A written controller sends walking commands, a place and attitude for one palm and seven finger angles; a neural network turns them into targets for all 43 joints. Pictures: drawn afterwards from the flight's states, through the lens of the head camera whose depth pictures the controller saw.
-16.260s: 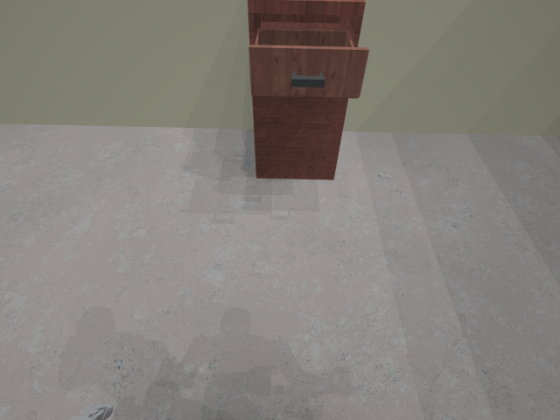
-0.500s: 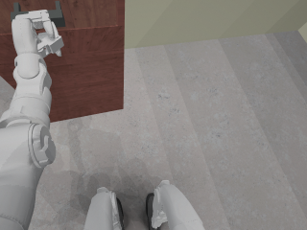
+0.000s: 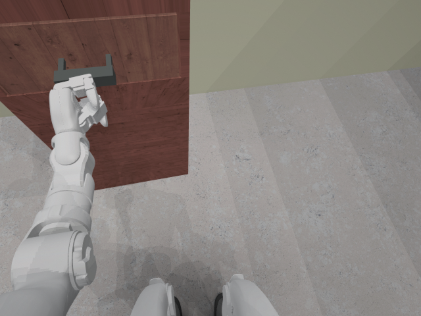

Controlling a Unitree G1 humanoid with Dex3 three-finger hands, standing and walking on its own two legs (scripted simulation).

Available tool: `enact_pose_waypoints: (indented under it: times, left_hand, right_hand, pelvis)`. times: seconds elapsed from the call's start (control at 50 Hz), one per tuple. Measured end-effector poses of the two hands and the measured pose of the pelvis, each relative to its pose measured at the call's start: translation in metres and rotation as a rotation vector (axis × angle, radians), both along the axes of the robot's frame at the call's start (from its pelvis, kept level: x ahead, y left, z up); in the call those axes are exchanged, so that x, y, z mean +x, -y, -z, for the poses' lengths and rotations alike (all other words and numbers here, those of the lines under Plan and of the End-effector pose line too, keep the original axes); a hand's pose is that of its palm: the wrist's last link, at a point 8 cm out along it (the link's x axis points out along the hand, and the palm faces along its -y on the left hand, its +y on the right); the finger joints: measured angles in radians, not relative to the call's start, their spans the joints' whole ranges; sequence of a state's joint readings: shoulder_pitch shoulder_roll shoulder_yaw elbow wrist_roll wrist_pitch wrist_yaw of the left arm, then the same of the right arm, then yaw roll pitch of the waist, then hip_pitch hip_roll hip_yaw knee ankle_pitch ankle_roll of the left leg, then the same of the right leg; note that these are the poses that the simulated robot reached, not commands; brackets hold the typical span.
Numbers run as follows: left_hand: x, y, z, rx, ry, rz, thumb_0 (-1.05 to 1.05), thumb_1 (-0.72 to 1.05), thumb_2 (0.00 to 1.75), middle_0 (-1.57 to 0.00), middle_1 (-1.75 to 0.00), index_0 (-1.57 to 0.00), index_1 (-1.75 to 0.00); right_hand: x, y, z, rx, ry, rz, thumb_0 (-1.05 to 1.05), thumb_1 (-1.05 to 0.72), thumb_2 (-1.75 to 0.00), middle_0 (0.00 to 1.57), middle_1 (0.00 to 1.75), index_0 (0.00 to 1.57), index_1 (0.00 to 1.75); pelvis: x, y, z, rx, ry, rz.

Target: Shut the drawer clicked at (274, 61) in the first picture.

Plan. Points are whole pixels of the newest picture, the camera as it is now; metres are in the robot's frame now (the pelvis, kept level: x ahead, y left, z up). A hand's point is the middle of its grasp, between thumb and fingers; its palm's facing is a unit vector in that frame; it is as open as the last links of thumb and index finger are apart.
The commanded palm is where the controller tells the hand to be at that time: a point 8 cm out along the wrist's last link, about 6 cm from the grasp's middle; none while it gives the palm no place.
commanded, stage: draw the hand back to the body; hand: left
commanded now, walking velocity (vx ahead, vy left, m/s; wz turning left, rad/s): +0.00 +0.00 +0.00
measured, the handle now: (86, 69) +0.58 +0.21 +0.04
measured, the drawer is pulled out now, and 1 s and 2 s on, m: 0.00 0.00 0.00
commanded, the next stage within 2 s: step back with the hand held close in 1.34 s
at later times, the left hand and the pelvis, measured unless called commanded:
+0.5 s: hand (52, 164) +0.34 +0.19 +0.13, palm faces +0.12 -0.99 -0.07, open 3.3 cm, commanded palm +0.30 +0.25 +0.14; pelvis +0.02 +0.00 +0.05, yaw +2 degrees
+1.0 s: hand out of the picture +0.22 +0.23 +0.21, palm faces +0.34 -0.88 -0.34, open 3.3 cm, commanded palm +0.17 +0.27 +0.23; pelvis +0.01 +0.00 +0.08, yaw +2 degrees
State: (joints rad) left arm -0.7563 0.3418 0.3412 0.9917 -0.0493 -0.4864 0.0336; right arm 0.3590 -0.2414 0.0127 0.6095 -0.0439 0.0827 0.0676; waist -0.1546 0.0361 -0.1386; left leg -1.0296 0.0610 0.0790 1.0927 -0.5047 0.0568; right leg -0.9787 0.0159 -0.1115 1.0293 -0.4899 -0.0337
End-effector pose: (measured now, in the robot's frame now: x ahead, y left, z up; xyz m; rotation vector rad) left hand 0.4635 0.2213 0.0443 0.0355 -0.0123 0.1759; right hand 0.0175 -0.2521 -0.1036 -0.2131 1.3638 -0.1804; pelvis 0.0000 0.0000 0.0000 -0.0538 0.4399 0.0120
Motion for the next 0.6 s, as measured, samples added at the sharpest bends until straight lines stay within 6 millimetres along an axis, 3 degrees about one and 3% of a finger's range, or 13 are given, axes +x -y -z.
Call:
enact_pose_waypoints:
  times: [0.08, 0.22, 0.38, 0.48, 0.6]
  left_hand:
    - [-0.018, -0.003, -0.011, 0.012, 0.013, 0.025, 0.02, 0.9, 0.9, -1.39, -1.6, -1.4, -1.6]
    - [-0.073, -0.015, -0.04, 0.001, -0.007, 0.018, 0.02, 0.9, 0.9, -1.39, -1.6, -1.4, -1.6]
    - [-0.121, -0.026, -0.069, 0.012, 0.023, 0.018, 0.02, 0.9, 0.9, -1.4, -1.6, -1.4, -1.6]
    - [-0.147, -0.021, -0.085, 0.006, 0.017, 0.056, 0.02, 0.9, 0.9, -1.4, -1.6, -1.4, -1.6]
    - [-0.181, -0.029, -0.108, 0.181, -0.065, 0.002, 0.02, 0.9, 0.9, -1.4, -1.6, -1.4, -1.6]
  right_hand:
    - [0.025, -0.001, -0.007, 0.018, 0.046, 0.009, 0.0, -0.91, -0.9, 0.2, 0.3, 0.2, 0.3]
    - [0.078, -0.008, -0.031, 0.049, 0.209, -0.015, 0.0, -0.91, -0.9, 0.2, 0.3, 0.2, 0.3]
    - [0.136, -0.013, -0.051, 0.04, 0.405, -0.098, 0.01, -0.91, -0.9, 0.2, 0.3, 0.2, 0.3]
    - [0.156, -0.02, -0.066, 0.046, 0.516, -0.127, 0.01, -0.91, -0.9, 0.2, 0.3, 0.2, 0.3]
    - [0.165, -0.03, -0.088, 0.053, 0.584, -0.121, 0.01, -0.91, -0.9, 0.2, 0.3, 0.2, 0.3]
  pelvis:
    - [0.011, -0.001, -0.011, 0.004, 0.025, 0.007]
    - [0.026, -0.003, -0.034, 0.012, 0.113, 0.014]
    - [0.023, -0.003, -0.043, 0.018, 0.202, -0.019]
    - [0.017, -0.004, -0.048, 0.025, 0.253, -0.024]
    - [0.012, -0.002, -0.063, 0.041, 0.346, -0.014]
